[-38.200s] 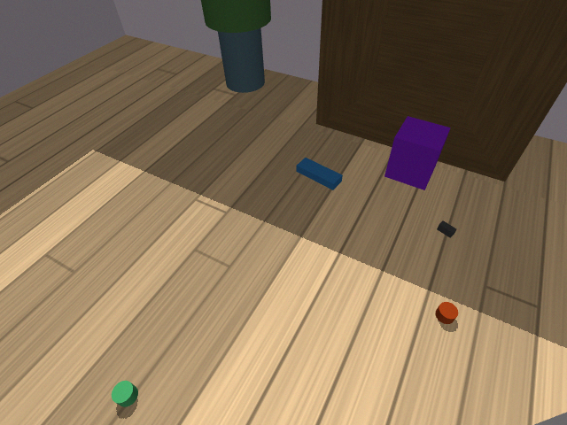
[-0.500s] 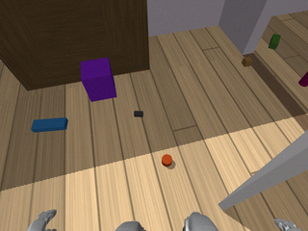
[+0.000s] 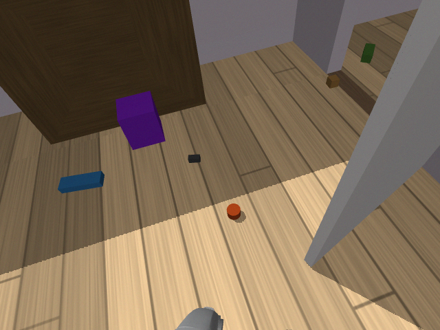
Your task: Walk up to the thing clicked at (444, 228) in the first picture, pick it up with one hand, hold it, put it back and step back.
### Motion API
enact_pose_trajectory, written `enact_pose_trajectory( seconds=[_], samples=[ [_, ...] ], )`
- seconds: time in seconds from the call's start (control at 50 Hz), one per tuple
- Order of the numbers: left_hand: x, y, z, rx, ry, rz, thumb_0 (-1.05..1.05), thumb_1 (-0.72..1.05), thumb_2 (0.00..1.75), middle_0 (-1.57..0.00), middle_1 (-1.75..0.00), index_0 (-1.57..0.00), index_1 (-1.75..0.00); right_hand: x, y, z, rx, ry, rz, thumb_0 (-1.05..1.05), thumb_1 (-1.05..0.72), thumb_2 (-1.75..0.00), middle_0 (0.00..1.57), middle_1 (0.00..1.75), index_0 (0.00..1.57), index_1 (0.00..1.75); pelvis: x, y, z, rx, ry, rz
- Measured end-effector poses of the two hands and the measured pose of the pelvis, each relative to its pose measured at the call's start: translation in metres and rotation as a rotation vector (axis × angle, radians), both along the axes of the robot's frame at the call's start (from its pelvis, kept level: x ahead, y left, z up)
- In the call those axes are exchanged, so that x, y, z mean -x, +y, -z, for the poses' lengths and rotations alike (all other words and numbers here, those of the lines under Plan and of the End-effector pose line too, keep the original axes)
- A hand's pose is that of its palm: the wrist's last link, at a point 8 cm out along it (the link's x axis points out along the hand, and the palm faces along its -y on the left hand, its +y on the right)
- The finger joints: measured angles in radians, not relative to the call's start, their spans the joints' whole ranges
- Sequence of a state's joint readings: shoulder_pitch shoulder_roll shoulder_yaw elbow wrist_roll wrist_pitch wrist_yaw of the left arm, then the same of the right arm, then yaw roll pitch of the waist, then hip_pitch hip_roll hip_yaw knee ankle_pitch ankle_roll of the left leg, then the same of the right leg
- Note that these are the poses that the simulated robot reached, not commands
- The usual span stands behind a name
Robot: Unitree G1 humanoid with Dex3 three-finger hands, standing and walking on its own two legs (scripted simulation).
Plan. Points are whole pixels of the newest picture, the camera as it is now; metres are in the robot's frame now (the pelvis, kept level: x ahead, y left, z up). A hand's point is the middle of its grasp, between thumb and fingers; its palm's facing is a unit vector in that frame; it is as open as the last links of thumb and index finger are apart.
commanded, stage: step back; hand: left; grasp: from above
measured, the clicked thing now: (194, 158) +1.08 +0.27 -0.74
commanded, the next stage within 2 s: stand in 0.98 s
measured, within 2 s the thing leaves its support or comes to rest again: neither
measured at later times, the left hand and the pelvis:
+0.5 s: hand out of the picture +0.00 +0.27 -0.14, palm faces +0.12 -0.92 -0.37, open 7.4 cm; pelvis -0.02 +0.01 +0.01, yaw +5 degrees
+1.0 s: hand out of the picture +0.10 +0.30 -0.13, palm faces +0.07 -0.93 -0.37, open 7.4 cm; pelvis +0.01 +0.03 +0.01, yaw +3 degrees
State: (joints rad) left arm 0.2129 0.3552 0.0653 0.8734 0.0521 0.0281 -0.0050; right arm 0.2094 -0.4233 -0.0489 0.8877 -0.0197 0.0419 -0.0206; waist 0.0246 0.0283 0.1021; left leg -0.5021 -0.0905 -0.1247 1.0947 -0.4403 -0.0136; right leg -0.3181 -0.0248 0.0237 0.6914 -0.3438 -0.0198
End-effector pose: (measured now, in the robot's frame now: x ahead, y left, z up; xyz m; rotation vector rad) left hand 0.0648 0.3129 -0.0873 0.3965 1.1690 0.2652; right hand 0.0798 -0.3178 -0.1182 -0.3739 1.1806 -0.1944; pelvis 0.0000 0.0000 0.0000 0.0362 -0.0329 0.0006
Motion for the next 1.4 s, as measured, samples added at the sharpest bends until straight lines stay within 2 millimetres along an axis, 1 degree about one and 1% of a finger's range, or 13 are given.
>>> enact_pose_trajectory(
  seconds=[0.1, 0.16, 0.22, 0.28, 0.38, 0.48, 0.54, 0.62, 0.82, 0.94, 1.06, 1.2, 1.4],
  samples=[
    [0.024, 0.013, 0.001, -0.007, -0.055, -0.043, 0.01, 0.9, 0.9, -0.2, -0.3, -0.21, -0.3, 0.034, 0.005, 0.006, -0.001, 0.09, -0.035, 0.01, -0.9, -0.89, 0.2, 0.3, 0.2, 0.3, 0.017, 0.002, 0.004, 0.016, 0.0, -0.057],
    [0.039, 0.022, 0.007, 0.002, -0.044, -0.068, 0.01, 0.9, 0.9, -0.2, -0.3, -0.21, -0.3, 0.045, 0.014, 0.003, -0.007, 0.093, -0.034, 0.01, -0.9, -0.89, 0.2, 0.3, 0.2, 0.3, 0.025, 0.006, 0.004, -0.013, -0.015, -0.061],
    [0.052, 0.022, 0.008, 0.025, -0.009, -0.087, 0.01, 0.9, 0.9, -0.2, -0.3, -0.21, -0.3, 0.05, 0.021, -0.003, -0.026, 0.068, -0.032, 0.01, -0.9, -0.89, 0.2, 0.3, 0.2, 0.3, 0.028, 0.007, -0.002, 0.003, -0.01, -0.064],
    [0.059, 0.018, 0.01, 0.039, 0.007, -0.09, 0.01, 0.9, 0.9, -0.2, -0.3, -0.2, -0.3, 0.046, 0.023, -0.006, -0.038, 0.043, -0.039, 0.01, -0.9, -0.89, 0.2, 0.3, 0.2, 0.3, 0.028, 0.002, -0.004, 0.011, -0.008, -0.058],
    [0.067, 0.003, 0.014, 0.049, 0.005, -0.101, 0.01, 0.9, 0.9, -0.2, -0.3, -0.2, -0.3, 0.027, 0.019, -0.004, -0.045, 0.018, -0.047, 0.01, -0.9, -0.89, 0.2, 0.3, 0.2, 0.3, 0.026, -0.004, -0.003, 0.045, -0.016, -0.065],
    [0.073, 0.0, 0.011, 0.067, -0.004, -0.126, 0.01, 0.9, 0.9, -0.2, -0.3, -0.21, -0.3, 0.003, 0.022, -0.009, -0.03, 0.001, -0.085, 0.01, -0.9, -0.89, 0.2, 0.3, 0.2, 0.3, 0.022, 0.003, -0.007, 0.037, -0.012, -0.084],
    [0.071, 0.007, 0.015, 0.076, 0.006, -0.137, 0.01, 0.9, 0.9, -0.2, -0.3, -0.21, -0.3, -0.008, 0.027, -0.012, -0.018, -0.009, -0.1, 0.01, -0.9, -0.89, 0.2, 0.3, 0.2, 0.3, 0.017, 0.011, -0.006, 0.032, -0.009, -0.097],
    [0.061, 0.019, 0.022, 0.087, 0.026, -0.139, 0.01, 0.9, 0.9, -0.2, -0.3, -0.21, -0.3, -0.017, 0.039, -0.012, -0.007, -0.023, -0.088, 0.01, -0.9, -0.89, 0.2, 0.3, 0.2, 0.3, 0.011, 0.022, -0.003, 0.017, -0.009, -0.084],
    [0.015, 0.027, 0.018, 0.084, 0.014, -0.097, 0.01, 0.91, 0.9, -0.2, -0.3, -0.2, -0.3, -0.048, 0.065, -0.016, -0.057, -0.037, -0.069, 0.01, -0.9, -0.89, 0.2, 0.3, 0.2, 0.3, -0.01, 0.026, -0.011, 0.042, 0.0, -0.067],
    [-0.014, 0.028, 0.011, 0.074, -0.027, -0.069, 0.01, 0.9, 0.9, -0.2, -0.3, -0.2, -0.3, -0.062, 0.069, -0.017, -0.066, -0.064, -0.049, 0.01, -0.9, -0.89, 0.2, 0.3, 0.2, 0.3, -0.013, 0.03, -0.013, 0.037, -0.002, -0.056],
    [-0.031, 0.024, 0.005, 0.084, -0.055, -0.049, 0.01, 0.91, 0.9, -0.2, -0.3, -0.2, -0.3, -0.06, 0.067, -0.021, -0.064, -0.064, -0.042, 0.01, -0.9, -0.89, 0.2, 0.3, 0.2, 0.3, -0.013, 0.03, -0.017, 0.033, -0.013, -0.056],
    [-0.027, 0.014, 0.003, 0.105, -0.045, -0.035, 0.01, 0.91, 0.9, -0.2, -0.3, -0.2, -0.3, -0.043, 0.06, -0.026, -0.056, -0.039, -0.034, 0.01, -0.9, -0.89, 0.2, 0.3, 0.2, 0.3, -0.005, 0.028, -0.022, 0.032, -0.024, -0.058],
    [0.007, 0.009, 0.006, 0.112, 0.021, -0.05, 0.01, 0.9, 0.9, -0.2, -0.3, -0.21, -0.3, -0.011, 0.051, -0.024, -0.054, 0.018, -0.021, 0.01, -0.9, -0.89, 0.2, 0.3, 0.2, 0.3, 0.007, 0.023, -0.025, 0.033, -0.024, -0.061]
  ],
)
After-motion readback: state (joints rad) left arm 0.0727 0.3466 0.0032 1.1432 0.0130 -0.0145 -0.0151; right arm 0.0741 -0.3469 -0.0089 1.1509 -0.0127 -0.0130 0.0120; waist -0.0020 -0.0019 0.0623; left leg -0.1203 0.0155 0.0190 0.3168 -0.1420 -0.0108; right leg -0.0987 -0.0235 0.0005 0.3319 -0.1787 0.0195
